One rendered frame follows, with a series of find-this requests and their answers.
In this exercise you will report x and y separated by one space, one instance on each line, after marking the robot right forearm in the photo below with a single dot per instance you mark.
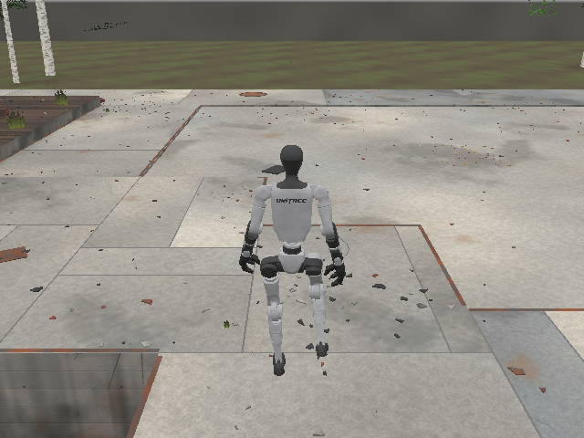
334 247

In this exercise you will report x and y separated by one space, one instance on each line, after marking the left robot hand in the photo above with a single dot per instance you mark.
250 260

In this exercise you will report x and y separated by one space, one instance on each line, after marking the right robot hand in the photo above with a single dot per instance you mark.
340 273

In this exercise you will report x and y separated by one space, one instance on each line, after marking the robot right upper arm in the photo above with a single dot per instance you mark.
321 194

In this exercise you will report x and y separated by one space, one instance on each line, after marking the robot left upper arm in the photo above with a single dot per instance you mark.
262 194

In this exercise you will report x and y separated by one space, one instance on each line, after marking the robot left forearm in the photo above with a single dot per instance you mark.
249 242

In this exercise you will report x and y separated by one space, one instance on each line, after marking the robot right thigh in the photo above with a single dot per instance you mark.
313 264

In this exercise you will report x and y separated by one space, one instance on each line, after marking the robot left shin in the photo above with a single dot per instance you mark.
275 331

